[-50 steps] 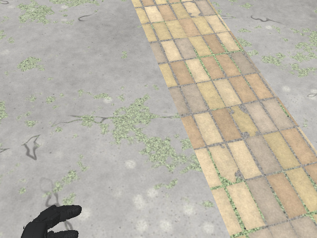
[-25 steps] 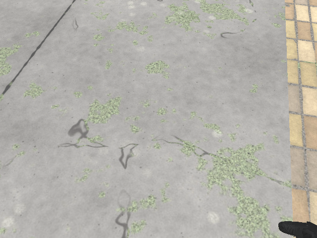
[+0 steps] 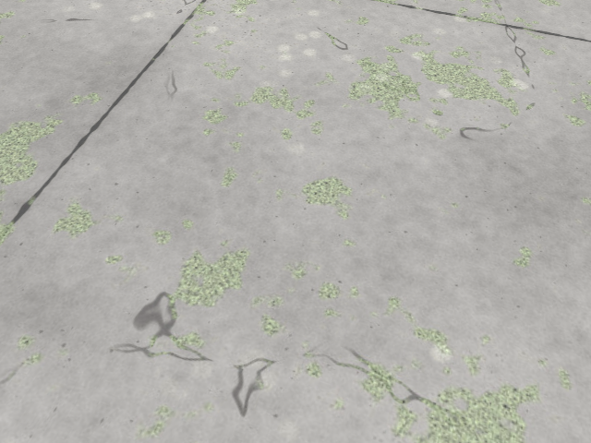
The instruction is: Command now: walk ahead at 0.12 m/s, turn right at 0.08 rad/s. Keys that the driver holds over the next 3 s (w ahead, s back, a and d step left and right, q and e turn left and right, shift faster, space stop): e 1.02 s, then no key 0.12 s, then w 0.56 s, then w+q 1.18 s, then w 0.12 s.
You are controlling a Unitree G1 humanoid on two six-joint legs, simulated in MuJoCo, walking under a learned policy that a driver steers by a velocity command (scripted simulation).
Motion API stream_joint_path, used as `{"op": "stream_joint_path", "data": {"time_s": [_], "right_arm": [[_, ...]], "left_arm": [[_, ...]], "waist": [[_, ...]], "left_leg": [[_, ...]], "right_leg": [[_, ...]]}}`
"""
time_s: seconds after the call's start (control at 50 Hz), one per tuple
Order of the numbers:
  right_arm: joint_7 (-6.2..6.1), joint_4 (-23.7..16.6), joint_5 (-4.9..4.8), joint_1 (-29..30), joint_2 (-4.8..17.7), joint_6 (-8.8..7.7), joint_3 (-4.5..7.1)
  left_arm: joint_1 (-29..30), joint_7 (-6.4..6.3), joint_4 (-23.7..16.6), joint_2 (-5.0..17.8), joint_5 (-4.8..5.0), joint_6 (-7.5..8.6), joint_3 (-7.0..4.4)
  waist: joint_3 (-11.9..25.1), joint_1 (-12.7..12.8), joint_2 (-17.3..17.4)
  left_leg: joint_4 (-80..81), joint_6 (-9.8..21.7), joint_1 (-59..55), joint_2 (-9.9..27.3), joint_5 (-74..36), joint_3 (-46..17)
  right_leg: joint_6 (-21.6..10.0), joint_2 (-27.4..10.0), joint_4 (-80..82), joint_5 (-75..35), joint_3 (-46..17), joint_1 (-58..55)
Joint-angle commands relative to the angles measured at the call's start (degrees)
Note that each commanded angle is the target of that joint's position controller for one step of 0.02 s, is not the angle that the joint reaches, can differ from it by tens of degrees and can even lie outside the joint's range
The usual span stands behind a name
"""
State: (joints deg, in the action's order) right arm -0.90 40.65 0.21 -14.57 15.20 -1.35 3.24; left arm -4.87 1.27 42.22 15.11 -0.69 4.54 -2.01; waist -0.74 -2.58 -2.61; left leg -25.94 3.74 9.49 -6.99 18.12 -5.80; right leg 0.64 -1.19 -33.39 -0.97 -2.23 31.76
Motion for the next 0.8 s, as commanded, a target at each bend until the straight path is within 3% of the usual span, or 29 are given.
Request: {"op": "stream_joint_path", "data": {"time_s": [0.02,0.04,0.06,0.08,0.1,0.12,0.14,0.18,0.24,0.34,0.4,0.42,0.44,0.46,0.48,0.5,0.52,0.54,0.6,0.66,0.7,0.74,0.8], "right_arm": [[-0.11,-1.8,0.0,0.5,6.7,-1.11,1.52],[-0.3,-2.2,0.89,-2.2,6.6,-1.45,1.63],[-0.65,-1.9,1.05,-7.3,5.5,-1.65,1.17],[-0.74,-2.6,1.49,-4.6,6.5,-1.02,1.0],[-0.53,-3.2,0.45,-3.5,8.3,0.05,1.6],[-0.71,-3.5,-0.28,-0.5,8.0,1.27,1.73],[-0.86,-3.9,-0.33,1.3,7.5,2.27,1.8],[-1.41,-4.5,-0.13,2.9,6.1,3.17,1.78],[-1.66,-3.7,0.01,2.3,3.7,2.61,1.3],[-1.01,-3.5,-0.33,2.9,4.6,1.47,1.67],[-0.27,-2.2,-0.4,-0.4,5.2,0.64,2.39],[-0.52,-2.3,0.41,-2.1,8.2,0.58,3.24],[-0.73,-2.2,2.24,-2.0,13.3,0.89,4.39],[-0.63,-3.9,3.75,1.6,12.4,0.5,4.2],[-1.18,-5.5,3.24,5.7,9.0,0.16,3.11],[-1.49,-6.1,2.03,8.8,7.0,0.03,2.54],[-1.66,-6.4,0.89,9.8,6.2,-0.02,2.23],[-1.76,-6.2,0.46,9.3,6.0,0.08,1.93],[-2.23,-5.2,0.82,5.1,6.7,0.96,2.14],[-2.41,-4.4,0.71,2.6,9.0,1.68,3.05],[-2.08,-4.4,0.42,3.3,10.7,1.94,3.67],[-1.59,-4.2,-0.08,3.7,11.6,2.01,4.08],[-1.09,-3.7,-1.54,4.9,11.9,1.73,4.33]], "left_arm": [[-2.4,0.19,-3.1,7.7,-0.5,1.01,-2.6],[-3.2,-0.09,-3.7,11.1,-0.85,1.09,-3.36],[-5.3,-0.29,-4.1,12.7,-1.46,0.62,-3.62],[-8.6,-0.43,-3.5,9.0,-0.48,-0.34,-2.98],[-8.4,-0.33,-3.7,8.1,0.47,-0.9,-2.48],[-6.7,-0.4,-4.6,8.8,0.91,-1.64,-2.87],[-4.7,-0.64,-5.4,9.3,1.07,-2.38,-3.03],[-1.7,-1.5,-6.6,9.3,0.84,-3.85,-3.24],[-2.0,-2.37,-7.2,9.3,0.54,-5.08,-3.85],[-3.1,-2.91,-7.9,10.4,1.24,-5.97,-4.84],[-2.8,-3.32,-8.3,10.0,2.02,-6.92,-4.93],[-3.6,-3.37,-8.5,8.4,1.94,-6.96,-4.48],[-1.5,-3.25,-10.7,6.7,2.23,-6.48,-4.16],[-2.9,-2.99,-10.5,9.3,1.3,-5.54,-5.04],[-5.5,-2.7,-8.6,11.5,1.25,-5.55,-6.02],[-8.0,-2.73,-6.6,11.3,1.52,-6.19,-6.24],[-9.3,-3.0,-5.6,10.2,1.34,-6.88,-6.04],[-9.3,-2.97,-5.7,8.7,1.34,-7.34,-5.57],[-4.2,-2.62,-8.5,6.6,2.2,-7.49,-4.43],[-1.2,-1.88,-10.8,5.4,1.98,-7.44,-3.53],[-0.8,-1.24,-11.7,5.1,1.84,-7.43,-3.15],[-1.3,-0.82,-11.9,6.1,1.94,-7.59,-3.48],[-3.9,-0.15,-11.7,6.4,2.03,-8.01,-4.04]], "waist": [[6.1,2.9,6.6],[8.3,1.3,2.1],[13.8,0.3,-6.0],[16.4,3.5,-12.2],[16.0,3.2,-8.0],[13.0,3.6,-3.9],[9.1,3.2,-1.4],[5.9,1.9,-2.4],[7.5,2.1,-6.2],[8.8,3.1,-7.3],[7.4,1.0,-6.7],[7.4,0.9,-2.5],[4.0,1.9,13.8],[3.8,2.2,18.4],[4.0,4.0,13.3],[3.4,5.4,10.0],[3.2,5.3,8.9],[2.6,4.7,8.7],[2.2,1.6,10.5],[3.9,-0.4,12.3],[4.4,-0.6,13.2],[4.7,-0.4,14.0],[4.8,1.6,14.0]], "left_leg": [[-5.3,4.2,-1.4,13.6,-36.3,-4.6],[-12.3,1.5,1.4,8.8,-29.0,-2.1],[-25.4,-2.8,10.8,3.4,-12.7,1.3],[-36.0,-6.0,18.2,0.9,15.8,2.1],[-41.1,-6.3,21.6,2.9,19.5,-1.0],[-45.0,-6.7,24.1,3.8,17.5,-1.2],[-43.7,-6.7,25.3,4.8,15.2,-1.0],[-34.7,-6.6,21.6,5.8,10.1,0.2],[-24.9,-7.2,15.7,4.0,7.0,2.1],[-13.1,-6.4,11.0,3.6,2.6,1.2],[0.5,-3.7,2.3,4.1,-4.3,2.7],[4.5,-0.9,-3.0,11.6,-3.1,-3.1],[9.8,6.2,-2.1,22.8,-2.7,-16.9],[11.9,11.6,2.2,30.3,-9.2,-24.9],[10.6,10.9,3.2,28.3,-13.2,-20.2],[9.0,7.9,3.4,24.4,-15.4,-13.7],[7.9,6.4,1.8,22.2,-17.3,-9.9],[7.2,6.4,1.3,21.5,-21.8,-7.1],[6.9,7.5,-3.8,20.4,-25.7,-2.0],[6.1,8.5,-8.1,22.7,-27.6,-0.9],[5.8,8.7,-6.2,23.6,-28.7,1.0],[5.2,8.5,-4.7,24.3,-29.8,2.3],[1.4,6.4,-4.0,24.8,-29.5,3.9]], "right_leg": [[-3.9,0.4,6.8,-7.5,0.6,-12.6],[-6.7,-4.0,5.1,-28.2,-5.0,-19.4],[-16.0,-12.4,3.9,-39.5,-15.8,-31.0],[-22.0,-18.2,9.1,-36.8,-27.4,-34.5],[-21.3,-18.2,11.1,-21.1,-30.7,-33.3],[-18.9,-16.1,12.3,-8.0,-29.6,-30.2],[-16.7,-14.6,14.0,0.0,-27.2,-24.7],[-12.8,-9.6,16.8,11.4,-22.6,-16.7],[-11.8,-5.9,17.0,12.7,-19.6,-14.4],[-11.8,-6.3,16.7,17.4,-24.4,-15.2],[-8.6,-3.3,14.2,22.0,-23.8,-10.8],[-5.8,-0.4,8.7,26.8,-20.9,-5.1],[-2.5,8.0,-4.3,31.3,-8.5,5.6],[-0.2,7.0,-19.3,34.3,-6.0,6.2],[0.8,5.6,-27.8,31.2,-7.4,5.1],[1.7,5.5,-31.5,28.1,-6.5,4.7],[2.7,5.1,-35.2,25.3,-5.9,5.8],[3.5,4.8,-38.1,24.1,-5.3,6.6],[5.5,3.0,-32.8,21.1,-1.7,8.8],[6.2,0.5,-23.7,22.7,0.0,6.1],[5.4,-0.3,-17.9,24.4,2.2,0.7],[4.2,0.3,-12.8,24.4,4.6,-4.0],[0.9,1.3,-0.6,18.6,6.4,-10.3]]}}
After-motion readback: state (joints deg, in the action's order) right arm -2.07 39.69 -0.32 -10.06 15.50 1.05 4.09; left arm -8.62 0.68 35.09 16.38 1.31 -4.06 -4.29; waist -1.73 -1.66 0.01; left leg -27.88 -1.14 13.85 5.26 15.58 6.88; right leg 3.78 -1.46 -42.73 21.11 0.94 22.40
